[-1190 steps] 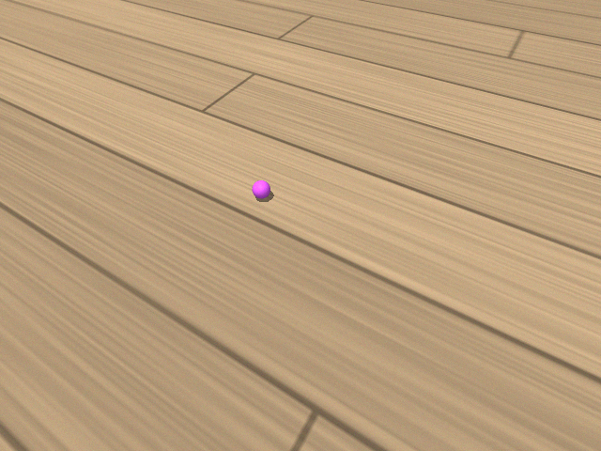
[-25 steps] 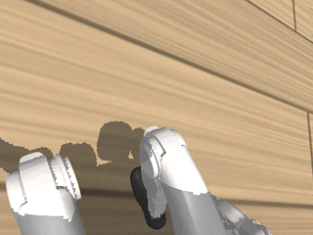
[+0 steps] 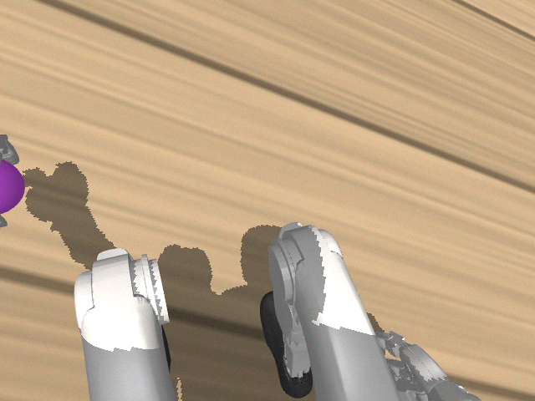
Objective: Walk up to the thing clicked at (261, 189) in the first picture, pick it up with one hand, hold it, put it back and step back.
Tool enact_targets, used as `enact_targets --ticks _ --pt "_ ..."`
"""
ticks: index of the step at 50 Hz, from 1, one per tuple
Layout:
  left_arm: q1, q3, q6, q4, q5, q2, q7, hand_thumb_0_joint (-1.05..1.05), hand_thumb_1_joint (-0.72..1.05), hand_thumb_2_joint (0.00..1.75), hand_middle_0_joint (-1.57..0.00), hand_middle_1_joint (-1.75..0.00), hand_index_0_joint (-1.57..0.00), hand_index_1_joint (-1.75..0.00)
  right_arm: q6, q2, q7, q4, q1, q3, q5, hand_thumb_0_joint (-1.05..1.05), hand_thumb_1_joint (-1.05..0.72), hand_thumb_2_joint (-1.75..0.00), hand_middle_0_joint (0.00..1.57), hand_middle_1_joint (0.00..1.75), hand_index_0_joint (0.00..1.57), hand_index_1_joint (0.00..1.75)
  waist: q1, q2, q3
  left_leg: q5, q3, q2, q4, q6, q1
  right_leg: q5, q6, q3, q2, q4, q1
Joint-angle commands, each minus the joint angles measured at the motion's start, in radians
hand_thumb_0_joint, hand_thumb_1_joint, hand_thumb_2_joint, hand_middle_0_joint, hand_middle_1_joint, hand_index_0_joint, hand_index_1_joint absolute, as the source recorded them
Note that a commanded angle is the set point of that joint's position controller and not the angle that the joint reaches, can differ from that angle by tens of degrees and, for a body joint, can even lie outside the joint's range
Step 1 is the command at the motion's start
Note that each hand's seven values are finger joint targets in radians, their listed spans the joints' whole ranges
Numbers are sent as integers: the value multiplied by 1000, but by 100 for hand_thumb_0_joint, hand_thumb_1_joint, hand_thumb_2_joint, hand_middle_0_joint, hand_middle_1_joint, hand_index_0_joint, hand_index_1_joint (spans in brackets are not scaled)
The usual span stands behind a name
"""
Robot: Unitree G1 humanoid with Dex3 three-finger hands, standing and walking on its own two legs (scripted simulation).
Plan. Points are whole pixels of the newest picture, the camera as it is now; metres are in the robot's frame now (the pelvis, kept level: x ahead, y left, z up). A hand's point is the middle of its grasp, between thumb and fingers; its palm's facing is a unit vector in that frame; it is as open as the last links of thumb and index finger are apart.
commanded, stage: settle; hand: left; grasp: from above
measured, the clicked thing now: out of the picture +0.43 +0.36 -0.18
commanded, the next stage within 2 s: lift in 0.10 s
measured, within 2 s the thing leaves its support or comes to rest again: neither
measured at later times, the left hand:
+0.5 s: hand out of the picture +0.40 +0.36 -0.09, palm faces -0.47 -0.11 -0.88, open 10.6 cm
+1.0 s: hand out of the picture +0.34 +0.33 +0.09, palm faces -0.41 -0.15 -0.90, open 10.6 cm
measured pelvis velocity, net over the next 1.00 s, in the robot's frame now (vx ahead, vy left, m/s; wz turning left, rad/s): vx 0.00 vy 0.00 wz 0.12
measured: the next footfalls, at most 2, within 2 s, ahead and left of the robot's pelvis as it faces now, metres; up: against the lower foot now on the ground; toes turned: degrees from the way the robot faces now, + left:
none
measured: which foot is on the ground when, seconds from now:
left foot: down 0.00-1.00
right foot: down 0.00-1.00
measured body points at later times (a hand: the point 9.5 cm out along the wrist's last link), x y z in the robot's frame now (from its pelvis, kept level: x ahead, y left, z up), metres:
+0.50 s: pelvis -0.01 +0.00 +0.04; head +0.20 +0.08 +0.43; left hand +0.42 +0.36 -0.04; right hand +0.09 -0.26 -0.07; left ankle +0.08 +0.14 -0.29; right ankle +0.10 -0.12 -0.29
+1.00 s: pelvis +0.00 +0.00 +0.18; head +0.15 +0.06 +0.60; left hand +0.36 +0.34 +0.15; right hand +0.16 -0.24 +0.06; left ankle +0.08 +0.14 -0.29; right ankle +0.10 -0.12 -0.29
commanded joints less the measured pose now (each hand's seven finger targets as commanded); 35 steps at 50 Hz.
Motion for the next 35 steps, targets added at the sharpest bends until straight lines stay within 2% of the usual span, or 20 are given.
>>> enact_targets --ticks 1,3,4,7,9,10,11,12,13,14,16,17,20,22,24,27,28,33,35 --pt "-289 70 -15 -215 -2 312 29 0 75 92 -105 -94 -109 -90 24 -253 -35 -22 189 -99 14 0 -91 -90 20 30 20 30 11 341 -718 179 132 1 -242 45 541 240 -89 -64 18 -263 319" --pt "-296 74 -12 -242 -1 312 31 0 77 94 -106 -94 -110 -90 35 -243 -40 -20 191 -101 19 0 -91 -90 20 30 20 30 22 373 -739 188 136 1 -264 44 572 254 -88 -64 16 -261 317" --pt "-305 71 -10 -241 -3 301 32 0 78 94 -107 -94 -110 -90 38 -250 -44 -19 190 -105 20 0 -91 -90 20 30 20 30 12 378 -724 182 132 -2 -275 42 573 246 -92 -72 13 -261 290" --pt "-306 66 2 -231 9 295 26 0 75 96 -105 -94 -108 -91 49 -248 -53 -16 202 -116 26 0 -91 -90 20 30 20 30 14 378 -715 169 131 0 -302 44 599 233 -91 -72 9 -274 268" --pt "-305 46 10 -214 4 262 19 0 72 100 -104 -94 -106 -92 53 -238 -57 -13 207 -118 28 0 -91 -90 20 30 20 30 6 374 -706 141 132 -2 -317 44 590 213 -91 -71 8 -279 267" --pt "-320 37 12 -228 6 262 14 0 75 92 -109 -93 -112 -90 55 -237 -60 -11 209 -122 30 0 -94 -91 20 30 20 30 5 373 -721 136 130 0 -318 46 598 209 -92 -67 10 -283 267" --pt "-299 41 19 -201 4 259 10 0 67 95 -101 -89 -104 -87 56 -241 -62 -12 211 -123 32 0 -89 -89 20 30 20 30 9 368 -704 123 130 -4 -332 46 590 196 -94 -71 6 -287 255" --pt "-296 41 25 -210 -4 262 4 0 72 88 -106 -91 -109 -88 55 -236 -63 -16 212 -127 33 0 -94 -91 20 30 20 30 14 356 -699 111 131 -3 -341 48 588 187 -93 -66 6 -299 264" --pt "-308 32 28 -223 -12 252 -4 0 71 93 -104 -91 -106 -88 56 -234 -67 -19 214 -128 35 0 -92 -91 20 30 20 30 13 356 -703 100 135 -5 -345 50 587 177 -93 -61 5 -309 265" --pt "-298 46 32 -247 -20 260 -11 0 68 92 -102 -90 -104 -88 57 -236 -67 -22 219 -136 40 0 -92 -91 20 30 20 30 29 373 -727 101 133 -7 -364 47 611 176 -95 -60 1 -310 272" --pt "-285 39 44 -275 -42 246 -32 0 67 90 -99 -92 -103 -88 56 -231 -71 -25 224 -146 48 0 -92 -91 20 30 20 30 40 390 -760 108 133 -6 -390 44 654 185 -95 -56 -1 -316 282" --pt "-288 40 49 -294 -49 244 -44 0 68 91 -101 -92 -104 -88 57 -231 -72 -27 234 -151 53 0 -92 -90 20 30 20 30 39 389 -775 126 135 -8 -400 45 663 200 -94 -54 -2 -324 300" --pt "-248 51 64 -344 -65 254 -75 0 67 92 -100 -92 -103 -89 65 -220 -79 -36 243 -168 69 0 -92 -90 20 30 20 30 63 353 -809 142 154 -10 -415 51 676 203 -94 -30 -3 -363 341" --pt "-237 32 64 -382 -76 215 -93 0 68 94 -101 -92 -104 -89 69 -210 -84 -37 249 -173 75 0 -92 -90 20 30 20 30 55 331 -818 160 159 -11 -420 54 686 218 -92 -25 -3 -384 368" --pt "-199 40 67 -391 -87 214 -104 0 67 92 -100 -92 -103 -88 72 -202 -88 -38 253 -177 81 0 -92 -90 20 30 20 30 61 290 -797 165 168 -12 -429 60 675 219 -89 -13 -3 -415 400" --pt "-189 39 67 -467 -112 210 -123 0 63 94 -97 -92 -100 -89 74 -194 -96 -50 246 -183 91 0 -92 -90 20 30 20 30 68 281 -785 127 171 -13 -465 64 678 180 -88 1 -8 -459 418" --pt "-178 17 68 -482 -117 177 -133 0 61 94 -95 -94 -98 -91 76 -188 -99 -59 244 -185 93 0 -92 -90 20 30 20 30 62 272 -794 124 169 -11 -479 63 692 179 -89 1 -6 -470 433" --pt "-87 25 82 -574 -151 171 -162 0 56 91 -90 -95 -94 -91 82 -184 -118 -86 223 -196 113 0 -91 -90 20 30 20 30 92 245 -780 54 153 -10 -579 63 747 107 -91 15 -7 -549 477" --pt "-50 6 91 -631 -164 131 -173 0 54 92 -89 -95 -93 -91 84 -180 -128 -96 214 -201 121 0 -91 -90 20 30 20 30 94 253 -781 37 145 -5 -628 60 795 103 -90 12 -6 -574 499"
